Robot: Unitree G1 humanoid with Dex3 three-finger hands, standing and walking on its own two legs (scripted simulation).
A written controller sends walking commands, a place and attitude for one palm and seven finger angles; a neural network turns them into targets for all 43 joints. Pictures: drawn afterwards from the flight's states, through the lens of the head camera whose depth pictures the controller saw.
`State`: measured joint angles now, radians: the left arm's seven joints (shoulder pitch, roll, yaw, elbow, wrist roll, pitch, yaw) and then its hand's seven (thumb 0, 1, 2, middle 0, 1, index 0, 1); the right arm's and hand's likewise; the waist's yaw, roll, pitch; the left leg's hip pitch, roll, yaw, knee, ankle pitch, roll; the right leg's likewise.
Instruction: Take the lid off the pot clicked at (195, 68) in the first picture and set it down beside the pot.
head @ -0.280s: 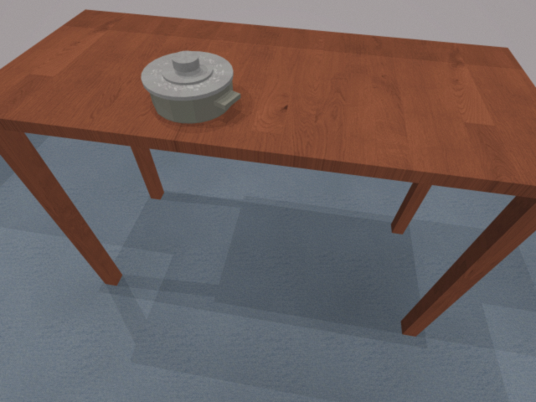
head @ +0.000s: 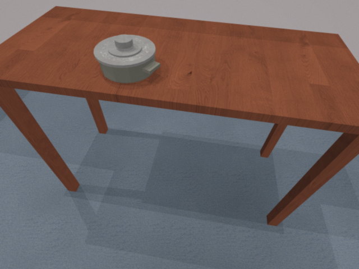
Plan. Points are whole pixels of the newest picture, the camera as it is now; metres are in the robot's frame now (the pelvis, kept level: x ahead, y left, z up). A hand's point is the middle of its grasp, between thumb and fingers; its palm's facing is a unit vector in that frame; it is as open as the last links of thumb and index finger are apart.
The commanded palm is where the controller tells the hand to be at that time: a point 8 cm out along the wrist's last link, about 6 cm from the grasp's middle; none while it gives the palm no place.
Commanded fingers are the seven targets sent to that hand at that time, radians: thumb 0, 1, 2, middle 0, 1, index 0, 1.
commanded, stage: look at it before walking up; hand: left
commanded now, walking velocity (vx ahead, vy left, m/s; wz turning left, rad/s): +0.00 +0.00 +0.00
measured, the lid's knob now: (123, 41) +0.68 +0.21 +0.16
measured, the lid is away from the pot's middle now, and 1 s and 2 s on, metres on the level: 0.00 0.00 0.00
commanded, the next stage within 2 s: turn to face it in 0.36 s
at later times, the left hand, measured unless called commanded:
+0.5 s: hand out of the picture +0.00 +0.17 -0.18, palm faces +0.04 -0.98 -0.19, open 7.3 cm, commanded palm none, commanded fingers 0.00 0.90 0.90 -0.20 -0.30 -0.20 -0.30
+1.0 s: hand out of the picture +0.02 +0.21 -0.19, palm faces +0.04 -0.98 -0.17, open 7.3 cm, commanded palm none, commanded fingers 0.00 0.90 0.90 -0.20 -0.30 -0.20 -0.30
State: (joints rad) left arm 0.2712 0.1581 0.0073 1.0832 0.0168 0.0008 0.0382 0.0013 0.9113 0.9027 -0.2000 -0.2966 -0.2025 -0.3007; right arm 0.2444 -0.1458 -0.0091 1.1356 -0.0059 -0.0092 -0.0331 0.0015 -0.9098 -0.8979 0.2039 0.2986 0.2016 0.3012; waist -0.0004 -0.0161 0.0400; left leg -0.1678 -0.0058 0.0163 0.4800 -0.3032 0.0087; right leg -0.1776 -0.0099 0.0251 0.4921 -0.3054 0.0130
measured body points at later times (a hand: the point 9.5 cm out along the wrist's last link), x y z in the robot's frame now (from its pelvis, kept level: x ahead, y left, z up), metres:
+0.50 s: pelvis +0.00 +0.00 +0.00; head +0.02 +0.00 +0.45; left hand +0.00 +0.22 -0.16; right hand +0.00 -0.22 -0.16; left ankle -0.03 +0.11 -0.74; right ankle -0.03 -0.13 -0.74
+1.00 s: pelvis +0.04 +0.03 -0.01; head +0.06 +0.05 +0.44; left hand +0.02 +0.26 -0.17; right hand +0.03 -0.22 -0.16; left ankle +0.02 +0.11 -0.74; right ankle -0.03 -0.11 -0.72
